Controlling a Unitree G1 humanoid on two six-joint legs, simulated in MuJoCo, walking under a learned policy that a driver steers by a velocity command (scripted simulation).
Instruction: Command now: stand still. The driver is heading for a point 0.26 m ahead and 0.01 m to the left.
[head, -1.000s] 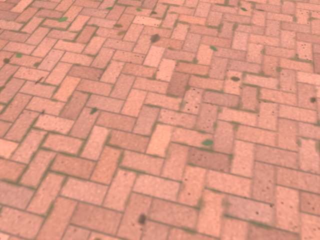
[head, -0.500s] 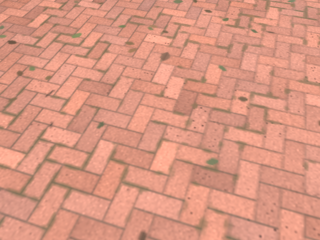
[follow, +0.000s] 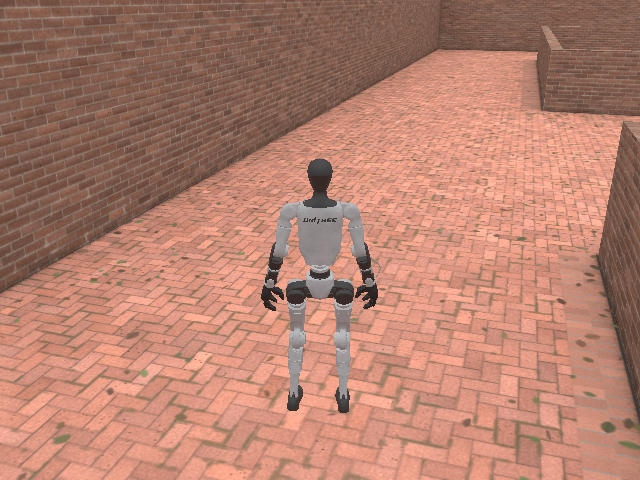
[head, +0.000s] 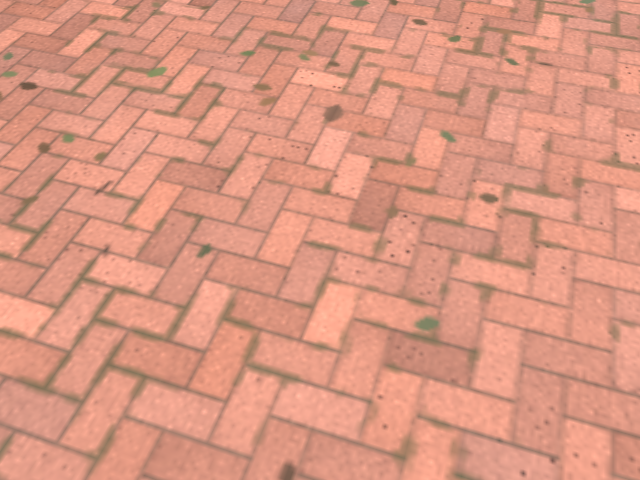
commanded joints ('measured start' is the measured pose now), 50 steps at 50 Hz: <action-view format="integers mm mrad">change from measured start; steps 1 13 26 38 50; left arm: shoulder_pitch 18 61 102 134 160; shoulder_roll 106 88 70 55 43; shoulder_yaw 17 9 2 0 -1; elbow -21 20 42 52 57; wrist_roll -1 -2 -4 -5 -6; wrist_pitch -9 -6 -5 -4 -4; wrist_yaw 5 7 8 9 11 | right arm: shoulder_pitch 10 34 65 93 118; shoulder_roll -104 -93 -78 -67 -57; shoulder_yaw -17 -3 10 17 20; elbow -11 65 108 123 127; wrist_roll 1 3 5 6 7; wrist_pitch -9 -10 -10 -11 -12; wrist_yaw -4 -7 -9 -11 -12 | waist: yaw -2 -3 -5 -5 -5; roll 3 -1 -2 -2 -1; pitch -10 0 8 15 21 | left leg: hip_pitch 14 5 -3 -9 -15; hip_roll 20 16 14 14 13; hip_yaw -7 6 15 21 24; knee -79 -88 -90 -90 -89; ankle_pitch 139 135 134 133 132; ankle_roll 24 19 15 13 12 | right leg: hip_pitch -39 -33 -32 -32 -33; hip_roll -28 -22 -19 -17 -15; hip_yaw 28 25 24 23 21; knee -110 -118 -121 -121 -119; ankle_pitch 72 84 98 105 107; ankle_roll -14 -20 -24 -26 -27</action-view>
